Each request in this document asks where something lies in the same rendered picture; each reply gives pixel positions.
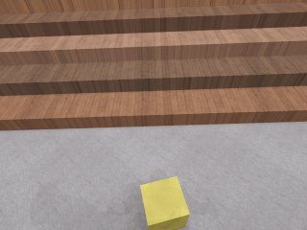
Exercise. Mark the carton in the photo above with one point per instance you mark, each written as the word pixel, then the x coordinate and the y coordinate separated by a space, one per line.
pixel 164 204

